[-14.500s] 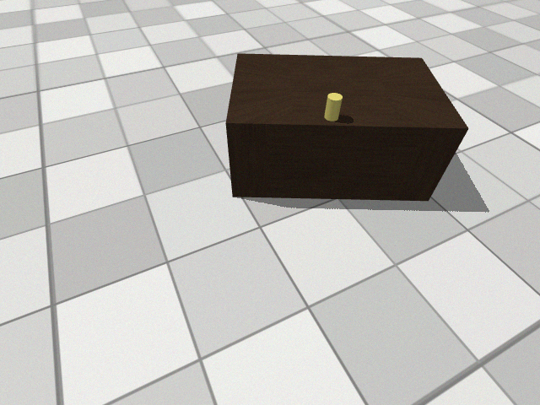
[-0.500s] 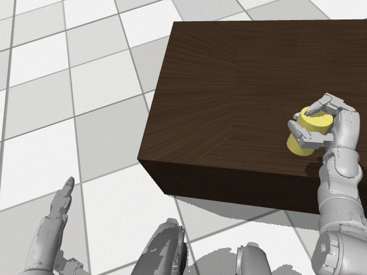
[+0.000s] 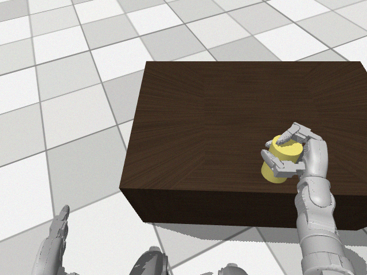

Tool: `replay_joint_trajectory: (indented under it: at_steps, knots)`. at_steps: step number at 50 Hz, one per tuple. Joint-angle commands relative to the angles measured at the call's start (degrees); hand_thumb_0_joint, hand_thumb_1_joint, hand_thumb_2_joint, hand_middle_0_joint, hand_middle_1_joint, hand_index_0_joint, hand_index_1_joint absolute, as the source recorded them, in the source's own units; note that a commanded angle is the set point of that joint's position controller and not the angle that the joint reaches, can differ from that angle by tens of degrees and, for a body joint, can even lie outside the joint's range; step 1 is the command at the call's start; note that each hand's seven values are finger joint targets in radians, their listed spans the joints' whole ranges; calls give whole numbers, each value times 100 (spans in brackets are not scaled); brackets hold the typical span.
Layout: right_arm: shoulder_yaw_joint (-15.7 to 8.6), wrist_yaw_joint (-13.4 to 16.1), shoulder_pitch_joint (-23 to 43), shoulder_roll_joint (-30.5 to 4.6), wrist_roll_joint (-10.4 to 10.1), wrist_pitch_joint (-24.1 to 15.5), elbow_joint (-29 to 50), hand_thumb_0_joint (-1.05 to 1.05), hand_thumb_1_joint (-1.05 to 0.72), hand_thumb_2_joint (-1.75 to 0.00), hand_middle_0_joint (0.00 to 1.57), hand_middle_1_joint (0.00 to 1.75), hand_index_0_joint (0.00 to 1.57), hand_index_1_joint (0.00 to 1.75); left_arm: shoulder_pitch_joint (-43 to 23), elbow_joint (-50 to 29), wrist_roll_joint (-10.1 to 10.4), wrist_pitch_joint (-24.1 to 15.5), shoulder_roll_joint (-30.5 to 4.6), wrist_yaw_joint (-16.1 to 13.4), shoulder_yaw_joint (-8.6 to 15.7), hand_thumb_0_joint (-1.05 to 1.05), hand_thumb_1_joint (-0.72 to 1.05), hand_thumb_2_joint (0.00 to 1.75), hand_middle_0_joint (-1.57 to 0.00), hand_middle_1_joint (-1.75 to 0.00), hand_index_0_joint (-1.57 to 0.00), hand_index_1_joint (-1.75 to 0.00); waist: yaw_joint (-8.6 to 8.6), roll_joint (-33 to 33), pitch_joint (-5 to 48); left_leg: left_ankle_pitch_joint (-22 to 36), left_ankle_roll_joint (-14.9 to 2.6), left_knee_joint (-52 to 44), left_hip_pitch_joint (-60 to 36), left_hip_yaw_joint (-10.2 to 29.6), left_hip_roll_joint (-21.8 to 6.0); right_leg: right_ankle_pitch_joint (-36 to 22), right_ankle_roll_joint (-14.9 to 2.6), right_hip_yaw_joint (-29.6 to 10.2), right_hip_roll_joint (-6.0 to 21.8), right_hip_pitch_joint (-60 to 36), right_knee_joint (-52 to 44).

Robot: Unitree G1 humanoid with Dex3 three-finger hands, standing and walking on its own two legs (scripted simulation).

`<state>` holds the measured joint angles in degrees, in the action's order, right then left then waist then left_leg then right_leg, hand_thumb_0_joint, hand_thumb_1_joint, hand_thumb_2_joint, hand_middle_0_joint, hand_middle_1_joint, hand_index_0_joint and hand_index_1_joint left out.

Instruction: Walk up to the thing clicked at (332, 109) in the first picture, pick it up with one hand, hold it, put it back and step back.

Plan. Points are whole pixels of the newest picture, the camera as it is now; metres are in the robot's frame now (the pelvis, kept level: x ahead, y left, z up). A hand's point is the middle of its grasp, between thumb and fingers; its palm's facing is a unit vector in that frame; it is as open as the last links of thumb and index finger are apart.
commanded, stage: lift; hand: right
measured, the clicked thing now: (280, 159) +0.39 -0.18 +0.01
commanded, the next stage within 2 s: hold in 0.54 s
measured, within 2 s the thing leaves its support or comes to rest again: neither
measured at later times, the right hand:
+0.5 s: hand (288, 152) +0.36 -0.17 +0.08, palm faces +0.12 +0.99 +0.01, open 6.3 cm
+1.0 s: hand (293, 155) +0.35 -0.17 +0.10, palm faces +0.12 +0.99 +0.01, open 6.3 cm
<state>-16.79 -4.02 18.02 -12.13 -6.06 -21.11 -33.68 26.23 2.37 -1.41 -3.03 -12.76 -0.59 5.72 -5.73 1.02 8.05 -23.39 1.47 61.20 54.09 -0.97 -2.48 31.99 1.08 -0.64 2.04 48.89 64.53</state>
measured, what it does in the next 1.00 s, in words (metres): stands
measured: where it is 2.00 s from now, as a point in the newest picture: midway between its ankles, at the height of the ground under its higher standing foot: outside the picture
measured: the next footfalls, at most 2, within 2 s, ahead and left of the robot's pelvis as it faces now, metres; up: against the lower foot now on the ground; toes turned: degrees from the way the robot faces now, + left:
none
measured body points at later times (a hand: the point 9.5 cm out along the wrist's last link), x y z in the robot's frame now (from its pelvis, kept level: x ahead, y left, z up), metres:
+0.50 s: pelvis +0.01 +0.00 +0.03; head +0.06 -0.01 +0.47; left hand +0.16 +0.26 +0.00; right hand +0.35 -0.22 +0.08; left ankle +0.06 +0.14 -0.66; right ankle -0.01 -0.13 -0.66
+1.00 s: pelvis +0.01 +0.00 +0.04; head +0.05 -0.01 +0.49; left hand +0.17 +0.27 +0.00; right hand +0.33 -0.22 +0.10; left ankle +0.06 +0.14 -0.66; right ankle -0.01 -0.13 -0.66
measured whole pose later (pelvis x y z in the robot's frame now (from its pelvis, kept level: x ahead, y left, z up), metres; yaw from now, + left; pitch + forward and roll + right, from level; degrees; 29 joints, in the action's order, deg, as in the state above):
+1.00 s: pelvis +0.01 +0.00 +0.04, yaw +0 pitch +8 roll +0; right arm -10.7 -3.3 5.9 -9.8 -9.1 -17.2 -21.3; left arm 22.4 13.3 0.7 -2.0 -12.5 -2.1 6.3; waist -2.3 0.5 5.0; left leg -20.4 1.8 49.5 37.4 -0.5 -2.7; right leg 27.8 0.9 0.4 1.6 31.5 51.0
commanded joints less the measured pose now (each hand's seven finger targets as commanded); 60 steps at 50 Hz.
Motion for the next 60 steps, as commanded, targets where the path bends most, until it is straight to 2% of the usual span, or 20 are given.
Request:
replay_joint_trajectory:
  at_steps: [1, 4, 8, 11, 12, 13, 14, 16, 19, 20, 21, 25, 27, 43, 47, 48, 50, 56, 57, 60]
  knots:
    - [-39, 25, 1587, -847, -122, -339, 1625, 0, -38, -133, 136, 146, 139, 146, 21, -999, 103, -281, -973, -132, 682, 0, -54, 3, -5, -5, -5, -5, -7, -241, 1930, 1310, -146, -869, -1978, -69, 196, -1672, -131, 42, -174, -957, -1227]
    - [36, 36, 1492, -770, -131, -292, 1631, 0, -39, -133, 136, 147, 139, 147, 94, -652, 109, -251, -704, -113, 420, 0, -54, 3, -5, -5, -5, -4, 83, -211, 1565, 1136, -137, -1004, -1947, -51, 185, -1482, -141, 74, -176, -865, -1328]
    - [128, 45, 1206, -654, -155, -240, 1634, 0, -38, -132, 136, 146, 139, 146, -11, -491, 116, -244, -738, -128, 458, 0, -54, 3, -5, -5, -5, -4, 126, -158, 1460, 1037, -133, -1133, -2076, -63, 177, -1381, -147, 70, -178, -917, -1473]
    - [117, 69, 1131, -687, -171, -231, 1861, 0, -39, -132, 136, 146, 139, 146, -28, -456, 133, -245, -845, -146, 576, 0, -54, 3, -5, -5, -5, -4, 144, -224, 1621, 1299, -144, -1114, -2209, -97, 182, -1729, -104, 49, -162, -1241, -1590]
    - [271, 56, 1244, -563, -191, -241, 2024, 0, -41, -131, 137, 145, 140, 145, -193, -662, 138, -250, -833, -159, 490, 0, -53, 3, -5, -5, -5, -4, 99, -148, 1629, 1299, -139, -1152, -2227, -121, 197, -1748, -105, 18, -144, -1311, -1617]
    - [276, 61, 1188, -562, -183, -225, 2028, 0, -41, -130, 136, 144, 139, 144, -143, -594, 133, -251, -736, -148, 400, 0, -54, 3, -5, -5, -5, -4, 173, -222, 1622, 1423, -147, -1137, -2300, -134, 193, -1939, -80, 21, -152, -1393, -1633]
    - [40, 92, 926, -757, -184, -181, 1788, 0, -39, -131, 135, 144, 138, 145, -141, -505, 152, -233, -799, -149, 481, 0, -54, 3, -5, -5, -5, -4, 249, -167, 1574, 1456, -133, -1185, -2391, -124, 182, -1935, -95, 57, -168, -1361, -1645]
    - [211, 70, 1037, -581, -219, -193, 1973, 0, -41, -130, 135, 144, 138, 144, -91, -416, 152, -223, -628, -138, 303, 0, -54, 3, -5, -5, -5, -4, 207, -109, 1537, 1600, -125, -1225, -2441, -89, 161, -2044, -112, 96, -173, -1372, -1608]
    - [200, 84, 879, -604, -205, -158, 1893, 0, -42, -131, 136, 145, 139, 145, -100, -353, 163, -217, -855, -174, 536, 0, -54, 3, -5, -5, -5, -4, 140, -93, 1404, 1444, -126, -1294, -2373, -113, 176, -1910, -106, 67, -150, -1478, -1754]
    - [240, 77, 901, -628, -200, -163, 2090, 0, -43, -132, 136, 145, 139, 145, -111, -345, 166, -216, -681, -146, 352, 0, -54, 3, -5, -5, -5, -4, 279, -210, 1380, 1400, -122, -1346, -2477, -80, 149, -1830, -100, 108, -165, -1498, -1782]
    - [277, 74, 935, -562, -220, -163, 2056, 0, -43, -131, 136, 145, 139, 145, -88, -364, 177, -218, -701, -159, 404, 0, -54, 3, -5, -5, -5, -4, 158, -82, 1294, 1365, -111, -1390, -2449, -83, 158, -1763, -120, 107, -162, -1498, -1793]
    - [253, 73, 855, -602, -252, -124, 2151, 0, -43, -130, 135, 144, 138, 144, -222, -351, 194, -229, -895, -172, 589, 0, -54, 3, -5, -5, -5, -4, 184, -3, 1310, 1315, -105, -1482, -2543, -96, 157, -1720, -120, 79, -158, -1560, -1906]
    - [376, 73, 635, -454, -237, -110, 2001, 0, -44, -130, 136, 144, 138, 144, -226, -229, 198, -220, -660, -142, 369, 0, -54, 3, -5, -5, -5, -4, 250, -136, 1156, 1424, -115, -1459, -2562, -110, 147, -1877, -91, 101, -168, -1584, -1933]
    - [390, 54, 302, -549, -333, -57, 2440, 0, -43, -133, 137, 146, 140, 146, -360, 97, 232, -197, -831, -193, 515, 0, -53, 3, -5, -5, -5, -4, 304, -93, 1204, 1647, -105, -1649, -2887, -108, 118, -2109, -87, 115, -174, -1919, -2119]
    - [336, 79, 224, -568, -348, -19, 2422, 0, -41, -133, 137, 146, 140, 146, -401, 232, 249, -174, -764, -215, 471, 0, -53, 3, -5, -5, -5, -4, 348, 7, 1041, 1597, -75, -1815, -2984, -54, 99, -1930, -135, 175, -210, -1914, -2149]
    - [448, 54, 221, -448, -380, -21, 2519, 0, -41, -132, 137, 146, 139, 146, -399, 242, 252, -182, -602, -199, 291, 0, -54, 4, -5, -5, -5, -5, 336, 52, 929, 1515, -72, -1837, -2923, -82, 117, -1881, -140, 158, -194, -1866, -2183]
    - [477, 65, 121, -461, -377, 9, 2545, 0, -41, -133, 137, 146, 140, 146, -503, 255, 260, -197, -807, -224, 495, 0, -53, 3, -5, -5, -5, -4, 315, 18, 921, 1512, -84, -1832, -2917, -98, 124, -1900, -124, 140, -179, -1947, -2256]
    - [562, 49, 107, -431, -394, 26, 2840, 0, -42, -131, 135, 144, 138, 144, -518, 288, 260, -187, -809, -237, 464, 0, -53, 3, -5, -5, -5, -4, 346, -133, 1040, 1667, -104, -1837, -3073, -145, 136, -2179, -65, 84, -160, -2143, -2363]
    - [509, 64, 100, -477, -402, 31, 2879, 0, -42, -131, 136, 144, 139, 144, -607, 378, 263, -189, -715, -221, 395, 0, -53, 3, -5, -5, -6, -4, 431, -85, 942, 1571, -88, -1902, -3102, -141, 128, -2029, -88, 113, -176, -2078, -2373]
    - [500, 89, -42, -424, -396, 92, 2518, 0, -42, -131, 136, 145, 139, 145, -726, 452, 267, -208, -790, -244, 471, 0, -53, 3, -5, -5, -5, -4, 324, 105, 633, 1305, -80, -2013, -2994, -113, 127, -1671, -130, 121, -168, -1967, -2441]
